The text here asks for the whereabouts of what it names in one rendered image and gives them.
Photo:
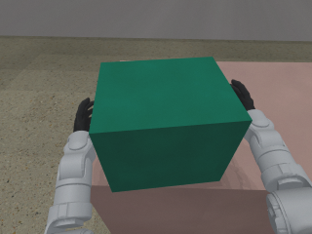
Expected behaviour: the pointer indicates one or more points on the right robot upper arm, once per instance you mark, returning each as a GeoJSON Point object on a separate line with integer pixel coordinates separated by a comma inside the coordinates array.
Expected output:
{"type": "Point", "coordinates": [290, 210]}

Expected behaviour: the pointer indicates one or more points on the pedestal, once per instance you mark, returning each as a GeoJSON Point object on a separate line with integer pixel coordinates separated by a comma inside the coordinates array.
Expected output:
{"type": "Point", "coordinates": [237, 203]}

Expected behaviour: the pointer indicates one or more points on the robot right hand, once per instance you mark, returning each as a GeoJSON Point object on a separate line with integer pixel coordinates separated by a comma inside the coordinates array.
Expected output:
{"type": "Point", "coordinates": [243, 94]}

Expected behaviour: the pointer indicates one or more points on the carton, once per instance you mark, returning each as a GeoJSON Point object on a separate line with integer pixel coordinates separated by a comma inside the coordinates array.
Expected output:
{"type": "Point", "coordinates": [165, 122]}

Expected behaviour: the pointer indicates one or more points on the robot left forearm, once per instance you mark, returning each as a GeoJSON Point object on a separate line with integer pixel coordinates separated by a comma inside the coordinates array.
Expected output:
{"type": "Point", "coordinates": [72, 202]}

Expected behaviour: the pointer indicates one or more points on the robot right forearm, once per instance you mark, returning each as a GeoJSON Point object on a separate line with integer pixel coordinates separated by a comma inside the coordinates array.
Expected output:
{"type": "Point", "coordinates": [279, 171]}

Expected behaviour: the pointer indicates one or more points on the robot left hand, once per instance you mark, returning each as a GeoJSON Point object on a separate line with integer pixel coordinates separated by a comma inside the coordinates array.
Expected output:
{"type": "Point", "coordinates": [82, 121]}

